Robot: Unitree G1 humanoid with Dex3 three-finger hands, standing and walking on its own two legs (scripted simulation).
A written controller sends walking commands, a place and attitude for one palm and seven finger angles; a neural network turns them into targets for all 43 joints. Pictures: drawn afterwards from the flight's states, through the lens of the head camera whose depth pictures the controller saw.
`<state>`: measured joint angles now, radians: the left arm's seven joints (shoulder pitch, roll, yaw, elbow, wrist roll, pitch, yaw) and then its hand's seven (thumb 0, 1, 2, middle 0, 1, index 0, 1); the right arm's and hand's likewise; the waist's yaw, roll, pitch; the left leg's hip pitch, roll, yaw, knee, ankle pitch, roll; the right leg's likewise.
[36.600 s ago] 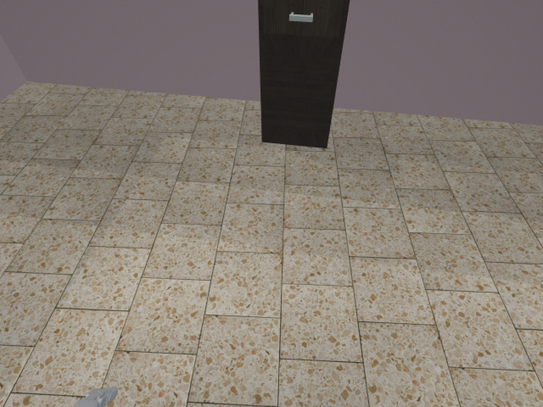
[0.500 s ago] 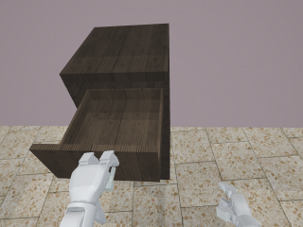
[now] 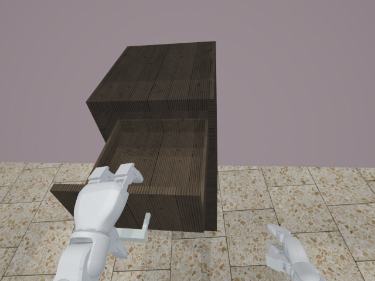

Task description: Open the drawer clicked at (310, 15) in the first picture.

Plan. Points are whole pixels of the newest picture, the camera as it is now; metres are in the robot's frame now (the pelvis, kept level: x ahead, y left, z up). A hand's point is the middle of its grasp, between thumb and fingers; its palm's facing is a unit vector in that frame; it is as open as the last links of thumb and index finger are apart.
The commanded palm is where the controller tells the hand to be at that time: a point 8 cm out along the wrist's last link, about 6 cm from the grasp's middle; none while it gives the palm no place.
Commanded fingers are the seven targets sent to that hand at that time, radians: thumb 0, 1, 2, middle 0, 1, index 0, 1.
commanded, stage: lift the hand off the handle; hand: left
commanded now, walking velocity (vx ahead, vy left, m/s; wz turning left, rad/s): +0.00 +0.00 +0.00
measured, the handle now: (127, 225) +0.24 +0.21 -0.03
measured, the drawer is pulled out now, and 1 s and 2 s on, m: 0.30 0.30 0.30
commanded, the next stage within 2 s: draw the hand back to the body in 0.24 s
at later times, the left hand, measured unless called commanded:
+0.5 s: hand (107, 217) +0.19 +0.19 +0.11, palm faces +0.12 -0.16 -0.98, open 13.8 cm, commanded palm +0.15 +0.19 +0.17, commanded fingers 0.00 -0.50 0.30 -0.30 -1.20 -0.30 -1.20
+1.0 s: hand (87, 219) +0.18 +0.21 +0.12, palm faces +0.16 -0.50 -0.85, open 13.8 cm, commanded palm +0.14 +0.24 +0.17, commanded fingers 0.00 -0.36 0.36 -0.29 -1.11 -0.29 -1.11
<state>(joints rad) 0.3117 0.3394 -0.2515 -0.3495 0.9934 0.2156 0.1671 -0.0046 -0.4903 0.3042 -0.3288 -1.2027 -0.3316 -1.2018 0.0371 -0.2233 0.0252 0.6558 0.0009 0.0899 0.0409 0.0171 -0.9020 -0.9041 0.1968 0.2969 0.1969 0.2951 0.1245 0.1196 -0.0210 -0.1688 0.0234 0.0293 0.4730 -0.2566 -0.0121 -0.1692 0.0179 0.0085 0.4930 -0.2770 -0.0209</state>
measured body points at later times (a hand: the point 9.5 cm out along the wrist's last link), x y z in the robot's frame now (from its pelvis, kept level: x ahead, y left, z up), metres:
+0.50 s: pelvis -0.01 +0.00 +0.00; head -0.04 -0.05 +0.45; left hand +0.18 +0.19 +0.16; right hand +0.23 -0.18 -0.09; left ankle +0.00 +0.13 -0.74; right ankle +0.00 -0.11 -0.74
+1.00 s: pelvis -0.01 +0.01 +0.00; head -0.02 -0.04 +0.45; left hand +0.16 +0.24 +0.16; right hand +0.23 -0.18 -0.08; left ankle +0.00 +0.13 -0.74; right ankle +0.00 -0.11 -0.74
